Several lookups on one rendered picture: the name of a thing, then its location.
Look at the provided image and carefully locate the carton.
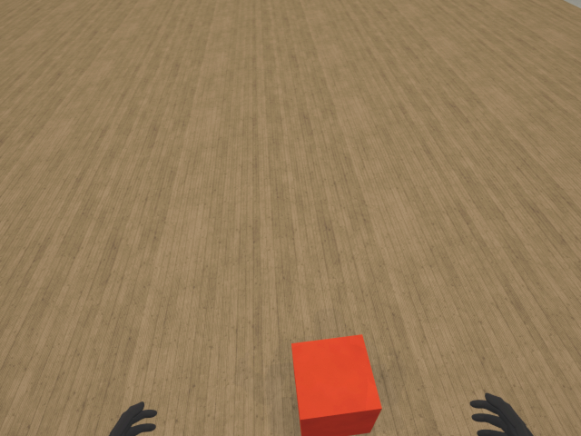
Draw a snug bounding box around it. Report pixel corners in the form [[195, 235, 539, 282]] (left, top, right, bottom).
[[291, 334, 382, 436]]

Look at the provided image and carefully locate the robot left hand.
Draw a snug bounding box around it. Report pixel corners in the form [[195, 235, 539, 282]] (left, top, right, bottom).
[[109, 401, 157, 436]]

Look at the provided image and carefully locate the robot right hand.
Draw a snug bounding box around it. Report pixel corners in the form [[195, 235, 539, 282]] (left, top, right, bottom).
[[470, 393, 534, 436]]

